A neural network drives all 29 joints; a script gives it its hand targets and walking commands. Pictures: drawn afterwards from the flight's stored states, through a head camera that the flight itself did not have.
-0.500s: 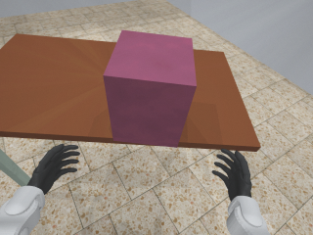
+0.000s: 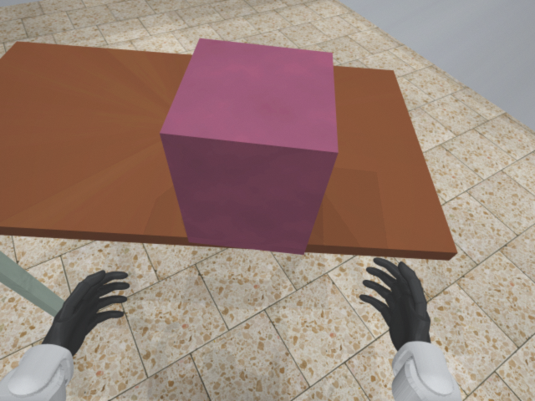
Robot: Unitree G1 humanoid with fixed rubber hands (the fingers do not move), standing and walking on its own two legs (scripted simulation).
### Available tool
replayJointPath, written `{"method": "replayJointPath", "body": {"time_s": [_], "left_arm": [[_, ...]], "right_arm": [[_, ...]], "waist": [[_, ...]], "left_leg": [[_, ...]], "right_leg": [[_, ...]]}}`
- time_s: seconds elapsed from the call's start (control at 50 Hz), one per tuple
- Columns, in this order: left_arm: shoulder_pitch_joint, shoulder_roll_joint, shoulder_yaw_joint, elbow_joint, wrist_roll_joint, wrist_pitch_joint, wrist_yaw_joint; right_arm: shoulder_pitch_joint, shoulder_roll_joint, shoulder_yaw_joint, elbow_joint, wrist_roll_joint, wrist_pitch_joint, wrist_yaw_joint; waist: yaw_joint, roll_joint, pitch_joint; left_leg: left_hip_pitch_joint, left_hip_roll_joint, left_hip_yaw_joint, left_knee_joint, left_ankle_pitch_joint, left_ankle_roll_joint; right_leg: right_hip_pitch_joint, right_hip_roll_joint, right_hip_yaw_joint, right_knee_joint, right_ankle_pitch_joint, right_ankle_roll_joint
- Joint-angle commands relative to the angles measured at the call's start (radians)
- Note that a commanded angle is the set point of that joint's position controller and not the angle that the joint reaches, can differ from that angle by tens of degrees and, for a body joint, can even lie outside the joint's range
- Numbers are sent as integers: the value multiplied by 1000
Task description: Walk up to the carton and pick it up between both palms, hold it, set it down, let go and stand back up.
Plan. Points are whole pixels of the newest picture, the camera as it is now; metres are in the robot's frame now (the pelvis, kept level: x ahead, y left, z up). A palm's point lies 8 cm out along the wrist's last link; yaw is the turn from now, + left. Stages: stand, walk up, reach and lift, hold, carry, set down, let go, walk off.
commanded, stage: set down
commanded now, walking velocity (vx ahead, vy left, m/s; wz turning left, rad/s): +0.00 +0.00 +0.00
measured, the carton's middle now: (255, 154) +0.46 +0.03 +0.09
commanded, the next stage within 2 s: let go in 1.16 s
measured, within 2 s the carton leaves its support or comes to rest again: neither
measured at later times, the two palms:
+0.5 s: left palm (83, 360) +0.18 +0.25 -0.02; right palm (407, 353) +0.18 -0.19 -0.01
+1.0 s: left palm (90, 387) +0.15 +0.24 -0.06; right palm (411, 386) +0.15 -0.21 -0.06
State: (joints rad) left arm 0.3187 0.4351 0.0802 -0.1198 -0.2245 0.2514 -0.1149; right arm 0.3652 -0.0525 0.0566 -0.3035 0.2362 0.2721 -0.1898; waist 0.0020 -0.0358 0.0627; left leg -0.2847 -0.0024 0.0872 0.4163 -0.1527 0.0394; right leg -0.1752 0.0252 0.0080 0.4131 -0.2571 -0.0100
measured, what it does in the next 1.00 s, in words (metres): stands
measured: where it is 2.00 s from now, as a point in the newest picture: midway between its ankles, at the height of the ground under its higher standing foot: outside the picture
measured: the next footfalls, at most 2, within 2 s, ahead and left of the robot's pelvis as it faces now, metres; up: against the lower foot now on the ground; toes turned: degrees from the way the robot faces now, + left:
none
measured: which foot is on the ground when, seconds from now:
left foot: down 0.00-1.00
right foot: down 0.00-1.00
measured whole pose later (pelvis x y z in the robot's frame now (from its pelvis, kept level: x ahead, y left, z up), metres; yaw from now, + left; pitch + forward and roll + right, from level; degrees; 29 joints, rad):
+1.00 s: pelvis +0.00 +0.00 +0.00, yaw +0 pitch +1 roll +0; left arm 0.32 0.30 -0.01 0.29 -0.09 0.12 0.01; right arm 0.36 -0.13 0.01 0.36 0.11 -0.13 0.00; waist 0.00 -0.01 0.06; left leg -0.28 0.00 0.09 0.42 -0.16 0.04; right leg -0.18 0.03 0.01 0.41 -0.26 -0.01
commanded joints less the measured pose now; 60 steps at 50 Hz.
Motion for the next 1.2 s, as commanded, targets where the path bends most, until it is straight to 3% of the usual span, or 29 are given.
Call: {"method": "replayJointPath", "body": {"time_s": [0.0, 0.04, 0.08, 0.14, 0.24, 0.34, 0.4, 0.42, 0.46, 0.48, 0.5, 0.6, 0.62, 0.68, 0.74, 0.76, 0.78, 0.82, 0.9, 0.94, 0.98, 1.04, 1.08, 1.1, 1.18], "left_arm": [[73, 85, 73, -51, 21, -96, -3], [72, 83, 81, -26, 34, -110, -6], [53, 98, 82, 8, 13, -132, -11], [91, 68, 68, 13, 43, -153, -5], [89, 42, 43, 84, 46, -148, -2], [81, 19, 10, 55, 52, -152, 31], [69, 5, 7, 88, 70, -155, 46], [87, -19, -8, 104, 81, -149, 51], [60, -24, -3, 134, 104, -141, 63], [71, -38, -13, 136, 103, -146, 68], [50, -14, -2, 137, 98, -152, 65], [14, -29, -21, 176, 111, -166, 89], [24, -36, -29, 197, 106, -169, 87], [-1, -29, -24, 243, 126, -174, 97], [-7, -53, -35, 266, 140, -182, 111], [-19, -52, -46, 278, 130, -191, 109], [-22, -52, -52, 271, 129, -194, 117], [-51, -56, -55, 311, 133, -189, 123], [-50, -74, -65, 357, 147, -187, 135], [-65, -57, -57, 334, 136, -196, 134], [-61, -81, -63, 398, 157, -189, 141], [-80, -82, -65, 393, 143, -198, 140], [-87, -87, -55, 429, 158, -194, 145], [-97, -91, -58, 422, 166, -195, 150], [-104, -92, -55, 440, 168, -202, 144]], "right_arm": [[156, -85, -1, 6, -49, -103, 14], [156, -89, 5, 46, -51, -131, 18], [153, -85, 6, 58, -66, -157, 13], [149, -106, 15, 104, -77, -196, 29], [116, -118, 11, 183, -83, -228, 45], [67, -150, -38, 213, -88, -257, 79], [48, -149, -52, 269, -108, -279, 94], [51, -165, -62, 304, -111, -281, 104], [19, -183, -74, 358, -118, -295, 121], [28, -183, -80, 363, -122, -312, 128], [26, -164, -70, 340, -121, -320, 119], [-9, -158, -71, 431, -143, -357, 141], [-18, -169, -77, 433, -149, -366, 145], [-32, -174, -80, 489, -177, -382, 155], [-72, -192, -99, 572, -191, -411, 173], [-70, -185, -85, 572, -188, -413, 174], [-76, -189, -100, 563, -196, -423, 179], [-116, -182, -102, 603, -208, -434, 187], [-144, -202, -113, 677, -221, -452, 203], [-143, -186, -103, 645, -223, -465, 196], [-181, -225, -122, 734, -234, -465, 212], [-184, -214, -112, 716, -241, -482, 217], [-198, -230, -127, 772, -248, -484, 220], [-210, -238, -128, 790, -249, -484, 224], [-200, -232, -118, 812, -236, -494, 224]], "waist": [[98, 124, -131], [102, 133, -130], [99, 89, -153], [114, 117, -142], [105, 97, -129], [112, 128, -143], [98, 102, -143], [99, 132, -109], [100, 122, -109], [91, 126, -127], [95, 88, -135], [84, 107, -147], [83, 83, -142], [68, 81, -133], [77, 113, -134], [62, 111, -143], [70, 121, -150], [60, 102, -134], [62, 123, -129], [59, 86, -162], [57, 97, -124], [52, 65, -148], [40, 69, -137], [49, 83, -132], [25, 58, -146]], "left_leg": [[447, 52, -81, -38, 279, -89], [463, 44, -75, -32, 322, -92], [469, 40, -67, -23, 295, -83], [471, 48, -72, -25, 332, -86], [468, 53, -80, -33, 309, -87], [467, 66, -81, -52, 253, -99], [469, 60, -66, -49, 241, -94], [473, 62, -64, -59, 243, -99], [456, 61, -65, -59, 228, -99], [464, 65, -61, -62, 241, -100], [443, 56, -48, -63, 209, -86], [449, 58, -40, -59, 194, -82], [445, 56, -42, -60, 190, -81], [432, 52, -34, -58, 169, -74], [429, 64, -47, -62, 147, -88], [416, 73, -56, -70, 118, -81], [408, 72, -55, -70, 108, -83], [408, 64, -44, -63, 78, -77], [388, 67, -49, -70, 65, -79], [406, 61, -43, -52, 96, -75], [408, 67, -45, -62, 95, -79], [423, 67, -48, -53, 80, -76], [430, 57, -41, -49, 76, -73], [433, 66, -48, -58, 51, -77], [460, 56, -45, -39, 82, -72]], "right_leg": [[-80, -16, 28, -185, 116, -35], [-93, -13, 23, -187, 145, -29], [-95, -20, 26, -188, 135, -21], [-106, -3, 10, -180, 160, -28], [-119, 3, 10, -181, 124, -31], [-138, 16, -8, -173, 70, -42], [-144, 14, -11, -171, 74, -36], [-153, 19, -16, -174, 69, -42], [-160, 20, -18, -170, 57, -42], [-149, 23, -25, -169, 71, -44], [-141, 12, -13, -175, 70, -32], [-169, 7, -19, -156, 63, -32], [-170, 11, -23, -160, 68, -31], [-172, 5, -32, -148, 71, -27], [-185, 15, -40, -137, 48, -36], [-172, 12, -33, -136, 39, -37], [-168, 11, -40, -126, 49, -37], [-200, 5, -43, -129, 27, -35], [-176, 15, -55, -113, 35, -38], [-171, 5, -40, -117, 71, -32], [-201, 13, -59, -115, 47, -38], [-201, 9, -53, -119, 46, -32], [-208, 5, -55, -117, 53, -35], [-205, 6, -57, -112, 37, -34], [-219, 2, -50, -122, 67, -25]]}}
